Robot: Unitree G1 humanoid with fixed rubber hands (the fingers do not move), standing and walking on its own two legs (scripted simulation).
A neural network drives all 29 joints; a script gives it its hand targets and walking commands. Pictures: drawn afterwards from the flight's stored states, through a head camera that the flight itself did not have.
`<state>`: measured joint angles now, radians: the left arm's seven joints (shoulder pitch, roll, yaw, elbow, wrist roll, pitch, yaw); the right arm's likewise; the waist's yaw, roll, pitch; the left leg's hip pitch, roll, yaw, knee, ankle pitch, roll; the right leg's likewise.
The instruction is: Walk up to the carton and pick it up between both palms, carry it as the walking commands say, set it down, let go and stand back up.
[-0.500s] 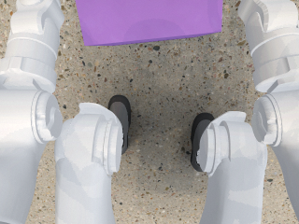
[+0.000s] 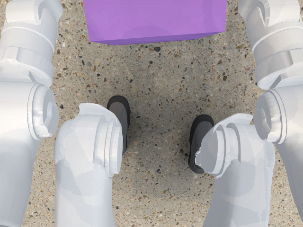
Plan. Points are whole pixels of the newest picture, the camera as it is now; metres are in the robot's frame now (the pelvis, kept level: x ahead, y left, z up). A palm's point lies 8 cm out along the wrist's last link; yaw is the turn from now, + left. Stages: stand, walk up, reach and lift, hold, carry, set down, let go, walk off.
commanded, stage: reach and lift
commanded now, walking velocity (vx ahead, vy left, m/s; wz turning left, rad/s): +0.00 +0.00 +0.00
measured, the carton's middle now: out of the picture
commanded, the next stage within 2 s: none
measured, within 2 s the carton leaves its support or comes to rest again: leaves its support in 1.08 s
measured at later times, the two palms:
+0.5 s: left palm out of the picture +0.54 +0.23 -0.19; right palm out of the picture +0.58 -0.09 -0.18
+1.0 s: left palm out of the picture +0.53 +0.23 -0.18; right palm out of the picture +0.58 -0.09 -0.18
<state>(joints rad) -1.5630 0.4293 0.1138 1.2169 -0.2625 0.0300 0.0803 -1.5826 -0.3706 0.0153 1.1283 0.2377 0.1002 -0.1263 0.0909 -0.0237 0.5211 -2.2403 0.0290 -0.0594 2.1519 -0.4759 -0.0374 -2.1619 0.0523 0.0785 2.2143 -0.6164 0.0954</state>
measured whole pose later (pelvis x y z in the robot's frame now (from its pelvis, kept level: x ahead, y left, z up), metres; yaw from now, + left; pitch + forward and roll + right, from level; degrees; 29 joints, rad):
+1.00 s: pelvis +0.00 -0.01 -0.01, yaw -2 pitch +32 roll +1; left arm -1.50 0.40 0.17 1.03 -0.14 0.21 0.04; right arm -1.56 -0.28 -0.10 1.02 0.14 0.19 -0.15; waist 0.11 -0.07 0.53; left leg -2.22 0.03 -0.07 2.18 -0.51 -0.07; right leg -2.18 0.12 0.09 2.24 -0.61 0.09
